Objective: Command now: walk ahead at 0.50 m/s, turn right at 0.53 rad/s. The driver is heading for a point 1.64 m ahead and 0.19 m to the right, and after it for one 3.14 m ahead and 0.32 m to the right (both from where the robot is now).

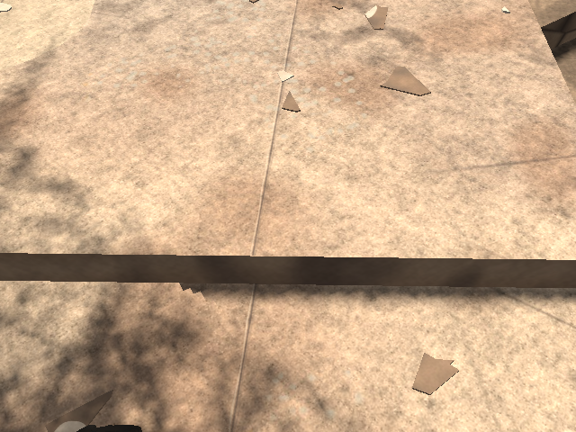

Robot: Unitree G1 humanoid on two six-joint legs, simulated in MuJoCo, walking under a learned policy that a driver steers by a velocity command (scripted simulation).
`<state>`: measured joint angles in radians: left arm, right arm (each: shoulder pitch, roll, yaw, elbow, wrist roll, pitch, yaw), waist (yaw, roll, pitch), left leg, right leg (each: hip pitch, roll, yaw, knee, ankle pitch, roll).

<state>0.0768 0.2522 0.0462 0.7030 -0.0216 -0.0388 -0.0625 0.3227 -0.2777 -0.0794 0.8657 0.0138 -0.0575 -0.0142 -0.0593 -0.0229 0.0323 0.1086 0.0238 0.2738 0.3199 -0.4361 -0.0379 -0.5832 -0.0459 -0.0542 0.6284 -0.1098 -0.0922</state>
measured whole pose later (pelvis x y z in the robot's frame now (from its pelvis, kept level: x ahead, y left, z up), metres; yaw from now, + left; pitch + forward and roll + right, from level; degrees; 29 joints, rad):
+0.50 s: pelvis +0.28 -0.01 +0.01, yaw -15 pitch +1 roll -2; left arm 0.41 0.30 0.07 0.83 0.02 -0.05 -0.02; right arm 0.11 -0.27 -0.02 0.72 -0.04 -0.05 0.03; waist 0.07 0.03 0.02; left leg -0.45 0.04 0.00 0.53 -0.13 -0.01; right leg -0.02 0.11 0.18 0.38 -0.37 -0.06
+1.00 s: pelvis +0.53 -0.07 +0.01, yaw -18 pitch +1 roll +2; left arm 0.05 0.23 -0.01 0.78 0.05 -0.06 -0.01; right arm 0.44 -0.23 -0.02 0.95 -0.01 -0.07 0.01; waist -0.06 -0.02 0.04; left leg 0.00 -0.04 0.06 0.47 -0.42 0.04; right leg -0.40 0.01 -0.06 0.52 -0.12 -0.09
